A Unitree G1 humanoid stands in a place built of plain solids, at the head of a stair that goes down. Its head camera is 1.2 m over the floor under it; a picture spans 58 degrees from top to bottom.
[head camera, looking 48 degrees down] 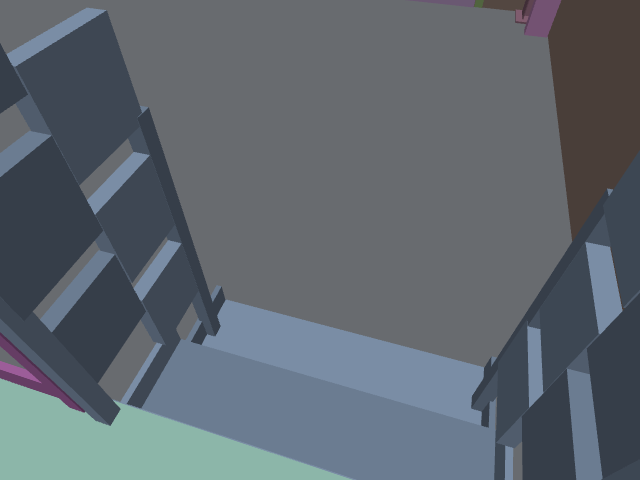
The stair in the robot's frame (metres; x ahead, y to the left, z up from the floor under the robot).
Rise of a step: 0.18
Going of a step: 0.30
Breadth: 1.12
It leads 17 degrees to the right of straight ahead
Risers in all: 3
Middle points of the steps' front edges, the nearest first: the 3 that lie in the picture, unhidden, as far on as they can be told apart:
0.33 0.06 0.00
0.61 -0.02 -0.18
0.90 -0.11 -0.35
